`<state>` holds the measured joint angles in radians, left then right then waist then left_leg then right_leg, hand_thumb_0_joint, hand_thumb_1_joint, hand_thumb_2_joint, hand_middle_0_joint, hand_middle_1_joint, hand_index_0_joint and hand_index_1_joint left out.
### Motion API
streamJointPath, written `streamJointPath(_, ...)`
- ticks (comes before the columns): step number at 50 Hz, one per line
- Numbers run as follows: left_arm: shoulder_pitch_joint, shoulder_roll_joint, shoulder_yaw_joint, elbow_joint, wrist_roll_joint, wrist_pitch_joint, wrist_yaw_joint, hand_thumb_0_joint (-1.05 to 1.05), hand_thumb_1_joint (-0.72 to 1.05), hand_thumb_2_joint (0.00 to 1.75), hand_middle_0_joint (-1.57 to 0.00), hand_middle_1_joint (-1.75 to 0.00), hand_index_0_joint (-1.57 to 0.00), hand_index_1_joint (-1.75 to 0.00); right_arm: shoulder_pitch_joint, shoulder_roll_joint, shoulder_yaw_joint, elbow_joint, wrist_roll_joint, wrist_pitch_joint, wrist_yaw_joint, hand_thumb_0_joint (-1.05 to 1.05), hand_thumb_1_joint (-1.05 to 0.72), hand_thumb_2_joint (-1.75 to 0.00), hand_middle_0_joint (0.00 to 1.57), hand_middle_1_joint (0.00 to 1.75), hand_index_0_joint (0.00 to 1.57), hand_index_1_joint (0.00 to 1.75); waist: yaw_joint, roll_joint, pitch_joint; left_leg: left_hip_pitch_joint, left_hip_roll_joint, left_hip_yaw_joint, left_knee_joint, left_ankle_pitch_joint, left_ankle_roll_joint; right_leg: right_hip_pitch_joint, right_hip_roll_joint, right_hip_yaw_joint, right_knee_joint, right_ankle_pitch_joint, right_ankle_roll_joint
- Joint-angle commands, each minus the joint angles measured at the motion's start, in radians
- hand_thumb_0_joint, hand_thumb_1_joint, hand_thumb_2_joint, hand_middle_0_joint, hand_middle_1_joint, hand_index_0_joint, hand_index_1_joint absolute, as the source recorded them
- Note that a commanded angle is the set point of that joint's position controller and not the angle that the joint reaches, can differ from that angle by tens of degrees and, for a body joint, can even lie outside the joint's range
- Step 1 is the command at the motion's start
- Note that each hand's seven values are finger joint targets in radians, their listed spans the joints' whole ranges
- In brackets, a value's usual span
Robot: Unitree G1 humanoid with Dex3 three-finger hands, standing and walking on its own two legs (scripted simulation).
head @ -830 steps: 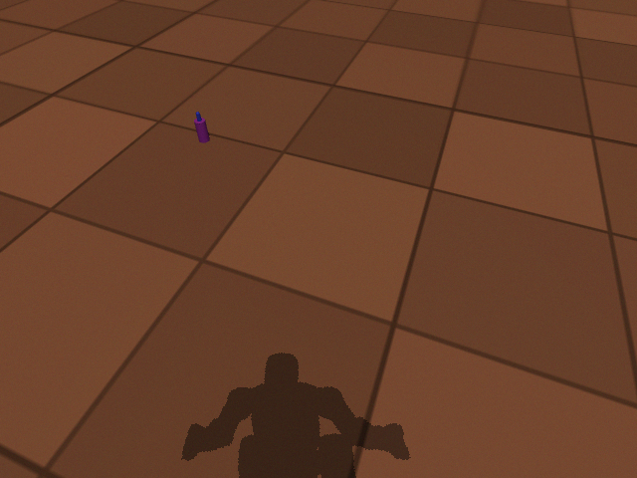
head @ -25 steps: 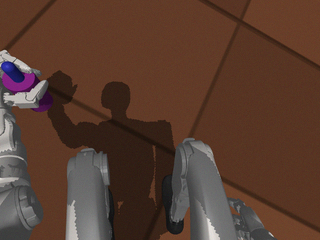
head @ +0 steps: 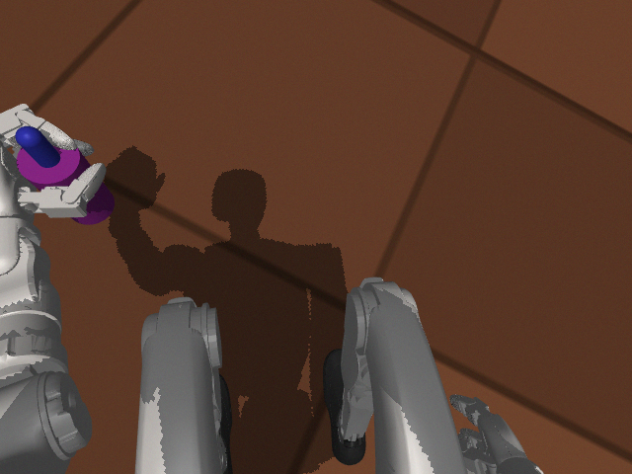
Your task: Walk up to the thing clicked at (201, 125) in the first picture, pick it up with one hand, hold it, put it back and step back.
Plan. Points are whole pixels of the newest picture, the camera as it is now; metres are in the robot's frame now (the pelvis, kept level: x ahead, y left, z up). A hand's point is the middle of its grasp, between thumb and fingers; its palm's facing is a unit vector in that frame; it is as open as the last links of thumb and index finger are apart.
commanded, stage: lift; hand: left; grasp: from the side
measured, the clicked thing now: (63, 174) +0.47 +0.26 -0.04
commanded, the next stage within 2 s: hold in 1.86 s
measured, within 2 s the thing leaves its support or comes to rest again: neither
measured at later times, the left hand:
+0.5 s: hand (1, 134) +0.43 +0.24 +0.10, palm faces +0.20 -0.98 -0.06, open 6.6 cm
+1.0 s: hand out of the picture +0.40 +0.22 +0.27, palm faces +0.21 -0.98 -0.05, open 6.6 cm
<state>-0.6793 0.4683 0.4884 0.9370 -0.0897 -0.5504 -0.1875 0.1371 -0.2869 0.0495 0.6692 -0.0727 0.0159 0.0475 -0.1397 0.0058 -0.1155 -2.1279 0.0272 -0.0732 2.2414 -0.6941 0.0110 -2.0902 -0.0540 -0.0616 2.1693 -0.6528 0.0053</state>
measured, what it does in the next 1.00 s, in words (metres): rises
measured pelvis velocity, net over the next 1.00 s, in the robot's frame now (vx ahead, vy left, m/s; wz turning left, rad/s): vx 0.05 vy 0.01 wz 0.05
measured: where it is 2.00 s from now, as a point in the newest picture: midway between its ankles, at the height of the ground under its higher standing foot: (282, 440)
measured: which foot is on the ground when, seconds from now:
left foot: down 0.00-1.00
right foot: down 0.00-1.00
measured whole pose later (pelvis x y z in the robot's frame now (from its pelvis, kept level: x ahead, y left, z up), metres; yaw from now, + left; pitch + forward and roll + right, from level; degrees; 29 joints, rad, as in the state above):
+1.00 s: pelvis +0.05 +0.01 +0.24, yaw +3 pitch +21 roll -4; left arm -0.19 0.26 0.19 0.37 -0.15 -0.28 -0.01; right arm 0.19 -0.23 0.00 0.62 0.03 -0.06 -0.04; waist -0.04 0.02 -0.16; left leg -1.20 0.05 -0.03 1.43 -0.60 0.01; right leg -1.17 -0.03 -0.07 1.36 -0.55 0.01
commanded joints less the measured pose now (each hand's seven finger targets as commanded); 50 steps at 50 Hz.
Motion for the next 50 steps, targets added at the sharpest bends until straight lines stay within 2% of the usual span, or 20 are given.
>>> streamJointPath(1,-0.357,0.295,0.058,-0.327,-0.063,-0.089,-0.013,0.0,0.32,1.29,-1.4,-1.5,-1.42,-1.49,0.156,-0.214,-0.087,-0.049,0.018,-0.021,-0.024,0.0,-0.93,-0.9,0.2,0.3,0.2,0.3,0.03,0.208,-0.76,0.538,-0.026,0.022,-0.327,0.181,0.009,0.408,0.043,-0.014,-0.241,0.176,-0.045)
streamJointPath(5,-0.357,0.245,0.012,-0.39,-0.067,-0.06,-0.01,0.0,0.31,1.28,-1.38,-1.48,-1.4,-1.47,0.136,-0.2,-0.091,-0.074,0.03,-0.027,-0.032,0.0,-0.93,-0.9,0.2,0.3,0.2,0.3,0.028,0.22,-0.752,0.551,-0.029,0.025,-0.366,0.139,0.011,0.423,0.04,-0.004,-0.287,0.15,-0.047)
streamJointPath(14,-0.233,0.196,-0.002,-0.494,-0.091,0.016,0.019,0.0,0.34,1.27,-1.35,-1.46,-1.38,-1.44,0.129,-0.181,-0.105,-0.109,0.065,-0.038,-0.053,0.0,-0.92,-0.9,0.2,0.3,0.2,0.3,0.052,0.141,-0.705,0.603,-0.026,0.014,-0.476,0.099,0.017,0.521,0.041,0.007,-0.412,0.117,-0.043)
streamJointPath(19,-0.155,0.142,-0.049,-0.625,-0.099,0.057,0.045,0.0,0.35,1.27,-1.35,-1.46,-1.38,-1.44,0.124,-0.16,-0.112,-0.125,0.076,-0.049,-0.065,0.0,-0.92,-0.9,0.2,0.3,0.2,0.3,0.07,0.144,-0.743,0.697,-0.024,0.033,-0.531,0.167,0.017,0.642,0.043,0.024,-0.494,0.173,-0.042)
streamJointPath(22,-0.115,0.113,-0.071,-0.669,-0.098,0.08,0.069,0.0,0.39,1.28,-1.34,-1.45,-1.37,-1.43,0.118,-0.152,-0.116,-0.126,0.085,-0.055,-0.073,0.0,-0.91,-0.9,0.2,0.3,0.2,0.3,0.065,0.127,-0.71,0.75,-0.019,0.024,-0.579,0.17,0.017,0.679,0.043,0.027,-0.543,0.181,-0.04)
streamJointPath(24,-0.083,0.12,-0.074,-0.727,-0.092,0.092,0.084,0.0,0.39,1.27,-1.33,-1.43,-1.35,-1.42,0.116,-0.152,-0.118,-0.128,0.09,-0.057,-0.076,0.0,-0.91,-0.9,0.2,0.3,0.2,0.3,0.08,0.168,-0.721,0.838,-0.015,0.004,-0.629,0.19,0.007,0.68,0.041,0.024,-0.558,0.193,-0.046)
streamJointPath(26,-0.02,0.072,-0.11,-0.753,-0.097,0.111,0.094,0.0,0.41,1.27,-1.33,-1.44,-1.35,-1.42,0.109,-0.149,-0.12,-0.137,0.096,-0.061,-0.081,0.0,-0.91,-0.9,0.2,0.3,0.2,0.3,0.082,0.156,-0.694,0.894,-0.01,-0.01,-0.673,0.202,0.002,0.701,0.042,0.017,-0.59,0.201,-0.044)
streamJointPath(29,0.013,0.091,-0.079,-0.817,-0.105,0.126,0.119,0.0,0.41,1.27,-1.33,-1.44,-1.36,-1.42,0.098,-0.139,-0.118,-0.143,0.104,-0.066,-0.088,0.0,-0.91,-0.9,0.2,0.3,0.2,0.3,0.091,0.142,-0.665,0.917,-0.012,-0.01,-0.727,0.183,0.004,0.772,0.044,0.021,-0.652,0.193,-0.039)
streamJointPath(32,0.059,0.044,-0.129,-0.857,-0.106,0.145,0.142,0.0,0.38,1.28,-1.31,-1.44,-1.34,-1.42,0.098,-0.129,-0.117,-0.146,0.106,-0.074,-0.094,0.0,-0.91,-0.9,0.2,0.3,0.2,0.3,0.079,0.121,-0.67,1.0,-0.012,-0.005,-0.768,0.253,0.006,0.855,0.046,0.023,-0.713,0.258,-0.035)
streamJointPath(33,0.101,0.03,-0.141,-0.877,-0.106,0.152,0.147,0.0,0.39,1.28,-1.32,-1.44,-1.34,-1.42,0.092,-0.126,-0.117,-0.15,0.108,-0.076,-0.095,0.0,-0.91,-0.9,0.2,0.3,0.2,0.3,0.088,0.115,-0.665,1.022,-0.012,-0.002,-0.787,0.263,0.005,0.883,0.047,0.024,-0.736,0.265,-0.035)
streamJointPath(34,0.098,0.004,-0.179,-0.903,-0.104,0.156,0.151,0.0,0.39,1.28,-1.31,-1.44,-1.34,-1.42,0.097,-0.119,-0.115,-0.15,0.108,-0.077,-0.098,0.0,-0.91,-0.9,0.2,0.3,0.2,0.3,0.074,0.122,-0.651,1.043,-0.014,0.004,-0.805,0.268,0.005,0.907,0.049,0.024,-0.765,0.275,-0.033)
streamJointPath(36,0.185,-0.006,-0.174,-0.869,-0.106,0.173,0.16,0.0,0.39,1.28,-1.32,-1.44,-1.35,-1.42,0.091,-0.12,-0.116,-0.149,0.111,-0.087,-0.103,0.0,-0.91,-0.9,0.2,0.3,0.2,0.3,0.082,0.095,-0.6,1.064,-0.013,0.002,-0.844,0.278,0.005,0.955,0.052,0.021,-0.805,0.289,-0.03)
streamJointPath(38,0.142,-0.011,-0.19,-0.906,-0.106,0.172,0.161,0.0,0.35,1.28,-1.32,-1.44,-1.35,-1.43,0.097,-0.116,-0.114,-0.141,0.111,-0.094,-0.104,0.0,-0.91,-0.9,0.2,0.3,0.2,0.3,0.07,0.105,-0.578,1.117,-0.008,-0.004,-0.876,0.311,0.002,0.974,0.054,0.02,-0.832,0.317,-0.03)
streamJointPath(39,0.168,-0.01,-0.186,-0.899,-0.106,0.175,0.167,0.0,0.36,1.27,-1.33,-1.44,-1.35,-1.43,0.095,-0.109,-0.112,-0.14,0.112,-0.094,-0.105,0.0,-0.91,-0.9,0.2,0.3,0.2,0.3,0.082,0.097,-0.555,1.119,-0.012,0.003,-0.894,0.292,0.003,1.001,0.054,0.023,-0.859,0.303,-0.029)
streamJointPath(41,0.185,-0.029,-0.213,-0.886,-0.097,0.182,0.174,0.0,0.34,1.27,-1.31,-1.43,-1.33,-1.42,0.099,-0.104,-0.109,-0.138,0.112,-0.098,-0.107,0.0,-0.9,-0.9,0.2,0.3,0.2,0.3,0.076,0.08,-0.519,1.142,-0.011,0.007,-0.927,0.31,0.004,1.05,0.055,0.023,-0.896,0.326,-0.028)
streamJointPath(42,0.211,-0.022,-0.198,-0.855,-0.091,0.186,0.18,0.0,0.34,1.27,-1.31,-1.43,-1.34,-1.42,0.094,-0.097,-0.108,-0.137,0.112,-0.099,-0.108,0.0,-0.9,-0.9,0.2,0.3,0.2,0.3,0.078,0.059,-0.493,1.14,-0.013,0.012,-0.944,0.299,0.007,1.075,0.056,0.024,-0.921,0.319,-0.026)
streamJointPath(44,0.199,-0.064,-0.226,-0.849,-0.096,0.18,0.177,0.0,0.33,1.26,-1.3,-1.42,-1.32,-1.4,0.086,-0.094,-0.103,-0.138,0.11,-0.106,-0.103,0.0,-0.9,-0.89,0.2,0.3,0.2,0.3,0.082,0.087,-0.436,1.182,-0.006,-0.004,-0.998,0.279,-0.001,1.051,0.055,0.019,-0.94,0.296,-0.029)
streamJointPath(47,0.181,-0.04,-0.225,-0.847,-0.082,0.172,0.182,0.0,0.32,1.25,-1.31,-1.42,-1.34,-1.41,0.088,-0.093,-0.102,-0.136,0.106,-0.107,-0.102,0.0,-0.91,-0.9,0.2,0.3,0.2,0.3,0.091,0.105,-0.414,1.237,-0.004,-0.008,-1.054,0.26,-0.005,1.09,0.054,0.017,-0.984,0.277,-0.028)
streamJointPath(49,0.217,-0.071,-0.253,-0.843,-0.084,0.17,0.178,0.0,0.32,1.23,-1.29,-1.4,-1.32,-1.39,0.089,-0.089,-0.099,-0.141,0.104,-0.111,-0.1,0.0,-0.91,-0.9,0.2,0.3,0.2,0.3,0.098,0.1,-0.427,1.278,-0.008,0.004,-1.073,0.31,-0.006,1.143,0.053,0.017,-1.011,0.322,-0.028)
streamJointPath(50,0.211,-0.061,-0.248,-0.851,-0.082,0.168,0.178,0.0,0.34,1.24,-1.3,-1.4,-1.32,-1.39,0.098,-0.092,-0.101,-0.141,0.103,-0.112,-0.099,0.0,-0.91,-0.9,0.2,0.3,0.2,0.3,0.093,0.113,-0.443,1.308,-0.006,0.004,-1.085,0.353,-0.009,1.162,0.055,0.013,-1.018,0.355,-0.031)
